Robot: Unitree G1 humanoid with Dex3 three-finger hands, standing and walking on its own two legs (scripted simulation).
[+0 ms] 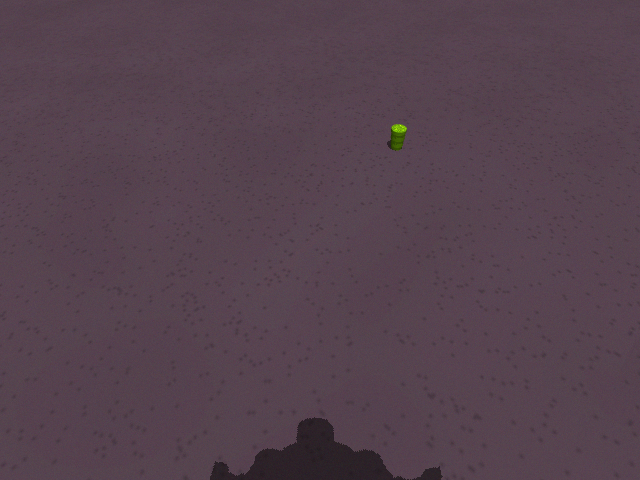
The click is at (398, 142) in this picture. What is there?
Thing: tapered cup
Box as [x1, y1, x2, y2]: [391, 124, 406, 150]
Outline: 401,124 395,124 391,127 391,148 396,150 400,149 406,131 406,127
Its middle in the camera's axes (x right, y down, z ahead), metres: +0.42 -0.56 +2.06
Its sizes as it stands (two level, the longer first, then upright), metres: 0.080 0.080 0.117
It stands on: the floor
